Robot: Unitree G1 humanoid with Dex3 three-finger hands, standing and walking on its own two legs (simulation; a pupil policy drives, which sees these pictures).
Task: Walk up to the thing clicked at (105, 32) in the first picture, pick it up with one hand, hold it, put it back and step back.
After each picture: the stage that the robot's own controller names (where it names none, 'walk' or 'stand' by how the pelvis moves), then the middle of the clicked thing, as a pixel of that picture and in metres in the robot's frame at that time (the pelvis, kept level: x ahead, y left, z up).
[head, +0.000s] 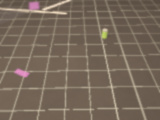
stand; (104, 33) +1.77 -0.30 -0.72
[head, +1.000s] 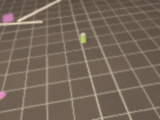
walk; (83, 38) +1.67 +0.12 -0.70
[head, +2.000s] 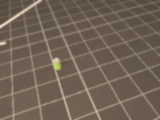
walk; (57, 64) +1.14 +0.35 -0.72
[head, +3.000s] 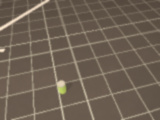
walk; (61, 87) +0.78 +0.24 -0.69
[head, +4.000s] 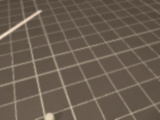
walk; out of the picture +0.55 +0.27 -0.69
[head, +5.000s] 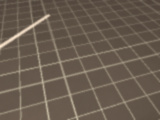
stand; out of the picture +0.49 +0.23 -0.71
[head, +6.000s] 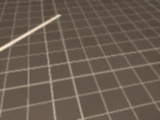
stand; out of the picture +0.50 +0.17 -0.72
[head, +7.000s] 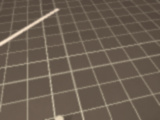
stand; out of the picture +0.52 +0.20 -0.72
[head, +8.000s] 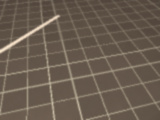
stand; out of the picture +0.48 +0.19 -0.72
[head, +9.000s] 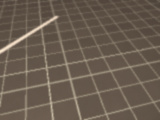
stand; out of the picture +0.48 +0.21 -0.72
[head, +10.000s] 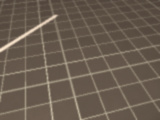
stand; out of the picture +0.48 +0.21 -0.72
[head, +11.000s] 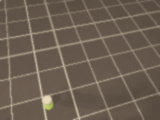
go down; (47, 102) +0.51 +0.21 -0.64
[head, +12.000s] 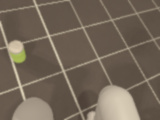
go down; (17, 52) +0.58 +0.22 -0.32
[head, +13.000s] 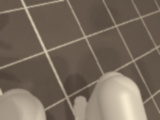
close in; out of the picture +0.58 +0.24 -0.26
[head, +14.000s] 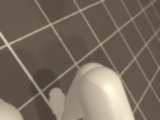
close; out of the picture +0.56 +0.28 -0.24
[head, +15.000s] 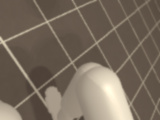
close; out of the picture +0.52 +0.22 -0.26
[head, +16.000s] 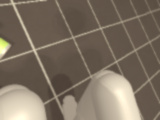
lift; out of the picture +0.50 +0.20 -0.28
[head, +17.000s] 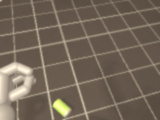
close; (62, 108) +0.47 +0.12 -0.59
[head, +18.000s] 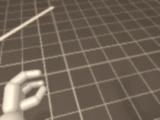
close; out of the picture +0.45 +0.12 -0.70
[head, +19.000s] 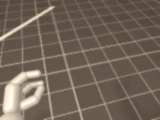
close; out of the picture +0.47 +0.10 -0.71
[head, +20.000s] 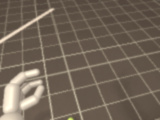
stand; out of the picture +0.50 +0.08 -0.71
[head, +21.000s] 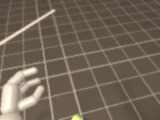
stand; out of the picture +0.53 +0.04 -0.71
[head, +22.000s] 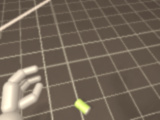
close; (82, 106) +0.59 -0.01 -0.69
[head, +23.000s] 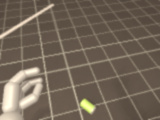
close; (88, 106) +0.63 -0.04 -0.70
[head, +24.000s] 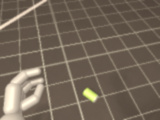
close; (90, 95) +0.68 -0.08 -0.69
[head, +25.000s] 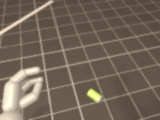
close; (94, 95) +0.71 -0.11 -0.70
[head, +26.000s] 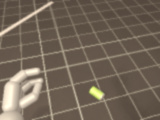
close; (97, 93) +0.74 -0.13 -0.70
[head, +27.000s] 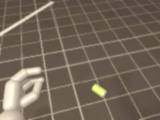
close; (99, 90) +0.76 -0.15 -0.70
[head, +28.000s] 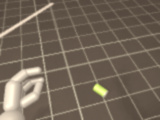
close; (100, 90) +0.77 -0.16 -0.70
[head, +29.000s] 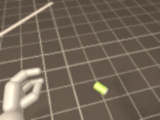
close; (101, 88) +0.79 -0.17 -0.70
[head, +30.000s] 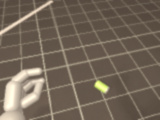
close; (102, 87) +0.79 -0.18 -0.70
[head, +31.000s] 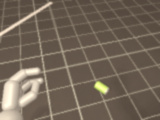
close; (101, 87) +0.79 -0.18 -0.70
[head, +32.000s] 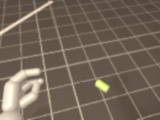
close; (102, 86) +0.80 -0.19 -0.70
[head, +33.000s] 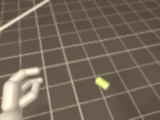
close; (102, 83) +0.80 -0.19 -0.70
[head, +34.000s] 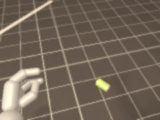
close; (103, 85) +0.81 -0.19 -0.70
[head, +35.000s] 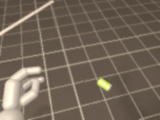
close; (104, 84) +0.81 -0.20 -0.70
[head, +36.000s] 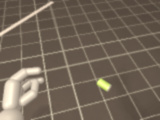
close; (104, 85) +0.82 -0.20 -0.70
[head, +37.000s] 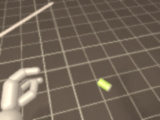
close; (104, 85) +0.82 -0.20 -0.70
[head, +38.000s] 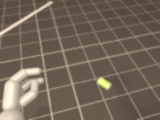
close; (104, 83) +0.83 -0.21 -0.70
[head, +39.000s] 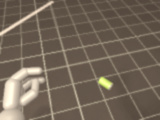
close; (105, 83) +0.83 -0.21 -0.70
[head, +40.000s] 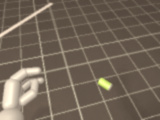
close; (105, 84) +0.83 -0.21 -0.70
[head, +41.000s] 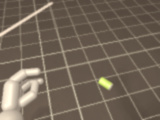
close; (105, 83) +0.84 -0.22 -0.70
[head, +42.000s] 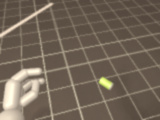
close; (106, 83) +0.84 -0.22 -0.70
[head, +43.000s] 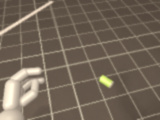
close; (106, 81) +0.85 -0.23 -0.70
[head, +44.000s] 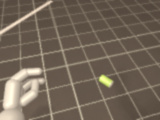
close; (106, 81) +0.85 -0.23 -0.70
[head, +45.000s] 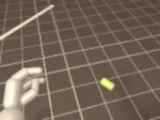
close; (107, 84) +0.85 -0.23 -0.70
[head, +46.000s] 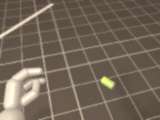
close; (107, 82) +0.85 -0.24 -0.70
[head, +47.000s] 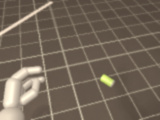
close; (107, 80) +0.86 -0.24 -0.70
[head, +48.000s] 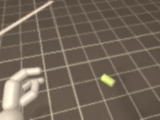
close; (108, 80) +0.86 -0.25 -0.70
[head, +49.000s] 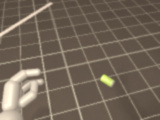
close; (107, 80) +0.87 -0.24 -0.70
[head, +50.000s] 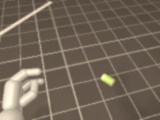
close; (108, 79) +0.87 -0.25 -0.70
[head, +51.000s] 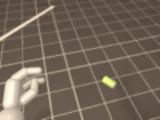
close; (109, 82) +0.88 -0.25 -0.70
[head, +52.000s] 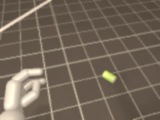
close; (109, 76) +0.88 -0.26 -0.69
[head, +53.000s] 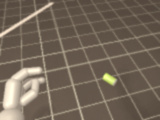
close; (109, 79) +0.88 -0.26 -0.70
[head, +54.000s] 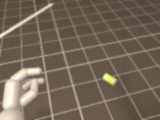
close; (109, 79) +0.89 -0.26 -0.70
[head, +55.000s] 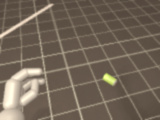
close; (110, 79) +0.89 -0.27 -0.70
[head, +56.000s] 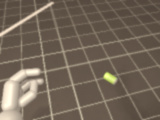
close; (110, 78) +0.89 -0.27 -0.70
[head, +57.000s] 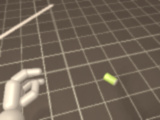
close; (110, 79) +0.90 -0.27 -0.70
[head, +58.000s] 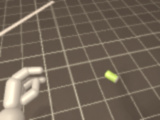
close; (111, 76) +0.90 -0.28 -0.70
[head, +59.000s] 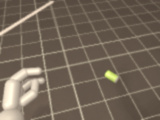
close; (111, 76) +0.90 -0.28 -0.70
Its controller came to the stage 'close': yes
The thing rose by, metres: 0.01
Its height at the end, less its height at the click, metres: -0.02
